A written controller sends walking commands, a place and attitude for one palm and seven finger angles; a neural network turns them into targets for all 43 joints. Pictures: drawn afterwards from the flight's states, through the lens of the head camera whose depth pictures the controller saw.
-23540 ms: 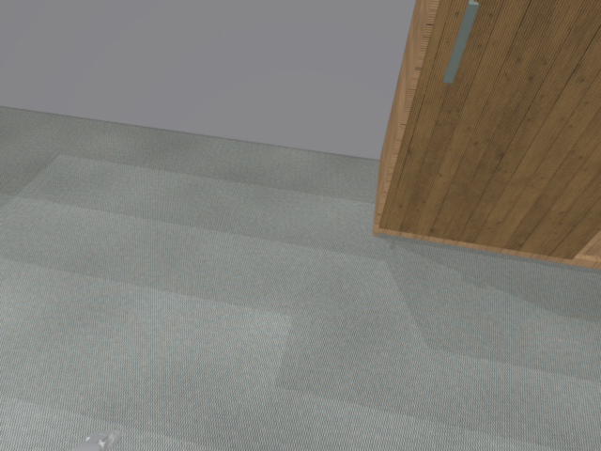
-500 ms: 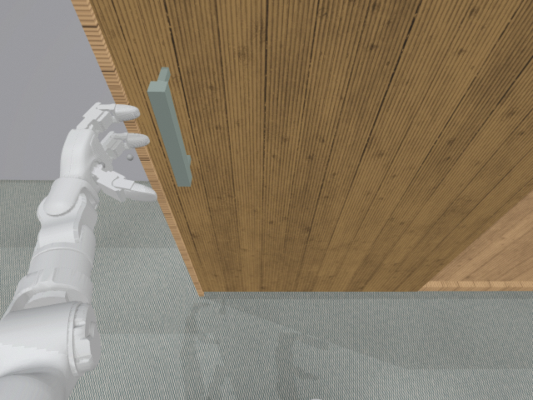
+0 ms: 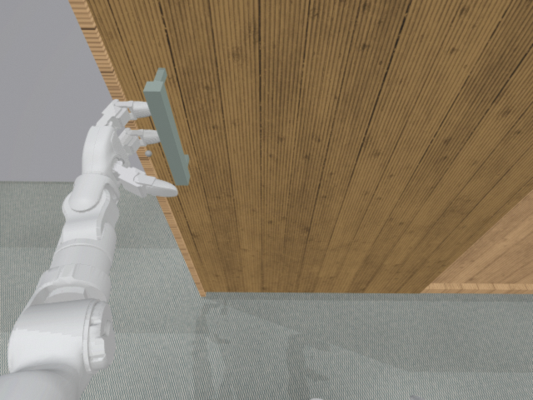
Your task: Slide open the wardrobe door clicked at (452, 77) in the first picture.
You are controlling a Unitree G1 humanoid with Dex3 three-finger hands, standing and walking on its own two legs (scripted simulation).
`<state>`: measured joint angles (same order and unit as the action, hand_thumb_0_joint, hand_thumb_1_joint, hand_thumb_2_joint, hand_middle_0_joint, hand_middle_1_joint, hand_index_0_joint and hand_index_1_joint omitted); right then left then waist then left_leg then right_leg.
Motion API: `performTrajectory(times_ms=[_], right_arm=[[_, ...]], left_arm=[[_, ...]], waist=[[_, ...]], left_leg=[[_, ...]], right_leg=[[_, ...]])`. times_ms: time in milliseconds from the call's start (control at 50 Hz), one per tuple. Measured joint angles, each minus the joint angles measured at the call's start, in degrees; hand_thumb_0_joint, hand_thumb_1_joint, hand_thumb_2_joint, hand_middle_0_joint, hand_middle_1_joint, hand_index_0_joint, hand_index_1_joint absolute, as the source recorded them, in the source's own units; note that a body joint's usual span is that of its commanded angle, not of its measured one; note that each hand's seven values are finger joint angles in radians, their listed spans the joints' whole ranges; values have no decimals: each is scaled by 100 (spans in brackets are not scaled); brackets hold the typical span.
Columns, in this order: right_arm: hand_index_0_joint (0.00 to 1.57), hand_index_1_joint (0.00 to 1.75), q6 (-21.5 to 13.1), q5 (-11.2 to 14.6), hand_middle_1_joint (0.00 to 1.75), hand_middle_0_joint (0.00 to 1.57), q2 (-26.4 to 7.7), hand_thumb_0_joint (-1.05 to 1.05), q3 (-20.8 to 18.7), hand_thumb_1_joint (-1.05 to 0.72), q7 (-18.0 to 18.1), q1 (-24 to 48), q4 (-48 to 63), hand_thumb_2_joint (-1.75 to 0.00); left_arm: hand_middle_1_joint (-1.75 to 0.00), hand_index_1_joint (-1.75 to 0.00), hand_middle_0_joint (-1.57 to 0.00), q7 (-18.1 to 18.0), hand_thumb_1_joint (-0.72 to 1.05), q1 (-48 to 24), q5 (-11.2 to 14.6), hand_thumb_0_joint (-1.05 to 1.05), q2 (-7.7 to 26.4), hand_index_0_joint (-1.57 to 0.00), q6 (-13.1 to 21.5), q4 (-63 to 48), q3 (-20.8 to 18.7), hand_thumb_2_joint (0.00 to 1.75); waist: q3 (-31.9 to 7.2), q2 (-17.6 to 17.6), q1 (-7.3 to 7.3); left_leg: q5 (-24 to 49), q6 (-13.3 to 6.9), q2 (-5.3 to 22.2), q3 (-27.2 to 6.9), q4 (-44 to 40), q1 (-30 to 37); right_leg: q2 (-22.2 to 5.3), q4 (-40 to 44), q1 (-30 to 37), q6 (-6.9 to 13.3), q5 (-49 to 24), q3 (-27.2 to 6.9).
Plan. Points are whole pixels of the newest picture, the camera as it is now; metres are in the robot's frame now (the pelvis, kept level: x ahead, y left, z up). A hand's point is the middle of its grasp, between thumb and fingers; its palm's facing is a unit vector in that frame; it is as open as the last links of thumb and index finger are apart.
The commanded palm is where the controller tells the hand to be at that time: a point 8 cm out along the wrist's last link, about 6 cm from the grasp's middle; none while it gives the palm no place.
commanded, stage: feel for the door with the fingertips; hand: left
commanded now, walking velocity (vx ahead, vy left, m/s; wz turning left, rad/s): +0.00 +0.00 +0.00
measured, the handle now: (172, 131) +0.51 +0.15 +0.11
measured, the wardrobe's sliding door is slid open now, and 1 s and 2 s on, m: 0.00 0.00 0.00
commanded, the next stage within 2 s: slide the fingers in behind the handle in 0.24 s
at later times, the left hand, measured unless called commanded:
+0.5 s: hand (148, 146) +0.47 +0.18 +0.12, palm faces -0.03 -1.00 +0.00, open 13.6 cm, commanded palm +0.44 +0.23 +0.12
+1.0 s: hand (144, 155) +0.45 +0.18 +0.11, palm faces -0.03 -1.00 +0.00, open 14.0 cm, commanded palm +0.43 +0.22 +0.12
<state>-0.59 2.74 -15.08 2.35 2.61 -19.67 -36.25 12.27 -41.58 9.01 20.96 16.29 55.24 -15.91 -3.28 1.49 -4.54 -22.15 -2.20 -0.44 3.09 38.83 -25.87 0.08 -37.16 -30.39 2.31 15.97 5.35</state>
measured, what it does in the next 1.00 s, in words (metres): stands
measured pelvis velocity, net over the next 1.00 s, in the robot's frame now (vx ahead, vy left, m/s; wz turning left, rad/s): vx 0.00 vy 0.01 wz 0.00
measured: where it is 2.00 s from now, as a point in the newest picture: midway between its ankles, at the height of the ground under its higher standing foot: outside the picture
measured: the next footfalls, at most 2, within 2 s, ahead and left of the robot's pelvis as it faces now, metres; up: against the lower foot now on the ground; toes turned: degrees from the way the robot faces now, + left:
none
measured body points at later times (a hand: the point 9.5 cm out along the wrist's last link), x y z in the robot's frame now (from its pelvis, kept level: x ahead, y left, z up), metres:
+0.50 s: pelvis -0.01 +0.00 +0.00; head +0.07 +0.00 +0.44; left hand +0.46 +0.23 +0.12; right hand +0.01 -0.27 -0.12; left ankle -0.03 +0.09 -0.72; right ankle +0.02 -0.10 -0.72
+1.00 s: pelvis +0.00 +0.01 +0.00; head +0.06 +0.02 +0.44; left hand +0.45 +0.24 +0.11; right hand +0.07 -0.25 -0.11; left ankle -0.03 +0.09 -0.72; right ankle +0.02 -0.09 -0.72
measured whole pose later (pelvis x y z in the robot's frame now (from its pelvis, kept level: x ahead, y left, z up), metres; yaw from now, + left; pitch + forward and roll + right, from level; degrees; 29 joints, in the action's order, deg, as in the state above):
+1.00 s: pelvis +0.00 +0.01 +0.00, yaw +0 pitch +10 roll -1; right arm -1.2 2.5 -15.4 2.0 2.3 -19.9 -35.9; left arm 13.6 -42.0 9.8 20.6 16.8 55.8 -15.7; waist -4.0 1.3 -4.8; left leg -23.0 -3.2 -0.8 3.2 40.3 -27.7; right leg -0.3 -37.5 -31.8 1.3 16.0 5.0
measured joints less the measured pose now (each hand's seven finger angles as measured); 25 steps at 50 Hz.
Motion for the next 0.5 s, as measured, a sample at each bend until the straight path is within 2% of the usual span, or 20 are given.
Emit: performTrajectory(times_ms=[80,220,380,500], right_arm=[[20,30,-11,3,30,20,-51,1,13,-90,28,11,-85,-90],[20,30,-48,-19,30,20,-127,1,3,-90,51,-58,-87,-90],[20,30,-3,-15,30,20,-169,1,-1,-90,74,-233,-144,-90],[20,30,26,-29,30,20,-171,1,-14,-90,47,-318,-125,-90]], left_arm=[[-120,-120,-30,109,-50,-265,40,-1,74,-30,-25,317,-33,30],[-120,-120,-30,187,-50,-600,-55,-1,325,-30,46,718,-205,30],[-124,-124,-36,438,-50,-717,-72,-1,553,-37,157,925,-382,30],[-124,-123,-35,436,-50,-615,12,-1,533,-37,134,859,-443,30]], waist=[[33,0,-23],[83,-45,-171],[65,-66,-263],[18,-31,-270]], left_leg=[[14,11,-1,-31,39,-79],[24,29,20,-28,125,-288],[9,33,54,-23,195,-437],[11,15,62,15,183,-452]], right_leg=[[-6,-26,-63,15,-8,32],[9,-94,-270,42,-29,33],[42,-109,-400,47,-50,30],[55,-76,-421,31,-81,-9]])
